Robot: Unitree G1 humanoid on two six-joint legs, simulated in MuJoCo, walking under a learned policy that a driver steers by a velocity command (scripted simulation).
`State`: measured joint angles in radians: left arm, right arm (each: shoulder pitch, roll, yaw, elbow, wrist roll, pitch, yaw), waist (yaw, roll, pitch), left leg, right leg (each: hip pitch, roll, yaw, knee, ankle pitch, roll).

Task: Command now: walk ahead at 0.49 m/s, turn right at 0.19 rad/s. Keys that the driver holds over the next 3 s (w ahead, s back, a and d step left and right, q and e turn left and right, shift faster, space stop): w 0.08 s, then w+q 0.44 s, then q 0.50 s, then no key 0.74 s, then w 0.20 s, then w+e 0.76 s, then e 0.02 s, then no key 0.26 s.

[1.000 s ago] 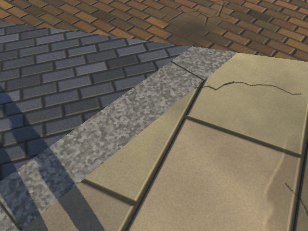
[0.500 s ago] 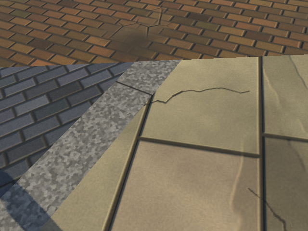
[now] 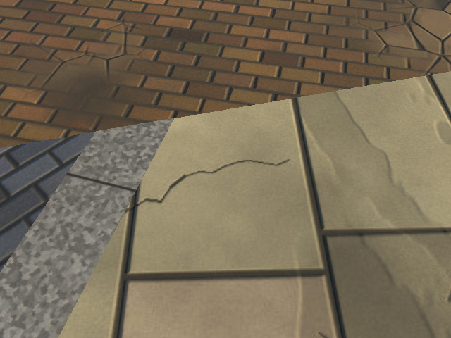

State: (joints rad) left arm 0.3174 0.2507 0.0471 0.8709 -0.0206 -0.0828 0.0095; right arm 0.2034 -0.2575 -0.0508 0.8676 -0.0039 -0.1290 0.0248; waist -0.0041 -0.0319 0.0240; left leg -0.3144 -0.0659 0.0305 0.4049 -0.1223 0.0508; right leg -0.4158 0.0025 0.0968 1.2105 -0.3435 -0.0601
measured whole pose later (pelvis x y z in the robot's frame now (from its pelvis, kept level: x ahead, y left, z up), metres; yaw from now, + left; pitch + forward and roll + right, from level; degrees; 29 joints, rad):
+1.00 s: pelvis +0.42 +0.01 -0.01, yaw +26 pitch +3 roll -2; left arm 0.11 0.30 0.06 0.75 0.01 -0.02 0.03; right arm 0.16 -0.29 -0.07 0.63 0.00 0.00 0.02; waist -0.01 -0.02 0.06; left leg -0.45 -0.08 -0.03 0.49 -0.09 0.09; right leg -0.56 -0.03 0.05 1.17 -0.43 0.04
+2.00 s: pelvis +0.54 +0.03 -0.01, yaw +33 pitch +0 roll +0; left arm 0.35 0.24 0.04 0.77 -0.02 -0.04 0.00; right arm 0.26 -0.22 -0.06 0.70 0.02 -0.07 0.01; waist 0.02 -0.03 -0.01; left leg -0.30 -0.03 0.01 0.62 -0.33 0.07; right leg -0.15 -0.02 0.02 0.58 -0.43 -0.01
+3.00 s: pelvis +1.00 +0.19 -0.02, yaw +5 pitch +2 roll +0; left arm 0.33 0.28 0.06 0.73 -0.01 0.00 0.03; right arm 0.07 -0.24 -0.02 0.66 -0.04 -0.11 0.02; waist 0.06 -0.01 0.02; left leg -0.50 -0.02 -0.01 0.51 -0.04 0.02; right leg -0.22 0.14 0.18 0.75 -0.50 -0.05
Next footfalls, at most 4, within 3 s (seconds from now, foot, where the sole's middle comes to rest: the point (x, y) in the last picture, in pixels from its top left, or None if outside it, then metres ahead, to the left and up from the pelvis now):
0.34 right None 0.35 -0.15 -0.77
0.82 left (190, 323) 0.52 0.13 -0.77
1.30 right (265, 301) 0.58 -0.10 -0.77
2.50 right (205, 203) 0.94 0.09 -0.77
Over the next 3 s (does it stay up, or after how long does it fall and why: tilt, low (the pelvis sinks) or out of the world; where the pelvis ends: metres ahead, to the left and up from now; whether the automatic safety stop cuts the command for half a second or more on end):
stays up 1.00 0.19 -0.02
